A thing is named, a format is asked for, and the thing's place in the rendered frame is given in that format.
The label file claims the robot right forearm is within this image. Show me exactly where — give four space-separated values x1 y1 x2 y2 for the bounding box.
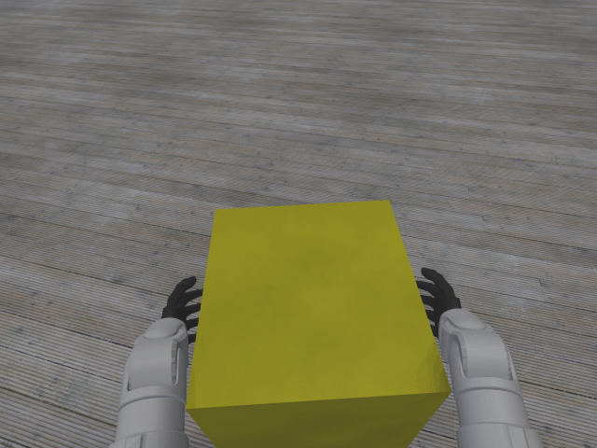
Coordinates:
438 308 544 448

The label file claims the robot left forearm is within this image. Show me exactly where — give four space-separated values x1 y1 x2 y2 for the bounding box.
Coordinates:
108 317 189 448

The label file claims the carton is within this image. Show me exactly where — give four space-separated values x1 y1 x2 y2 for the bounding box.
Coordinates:
185 200 451 448

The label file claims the right robot hand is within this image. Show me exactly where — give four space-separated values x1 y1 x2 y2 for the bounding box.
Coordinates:
415 268 462 338

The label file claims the left robot hand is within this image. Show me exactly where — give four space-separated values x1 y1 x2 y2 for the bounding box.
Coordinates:
161 276 203 344

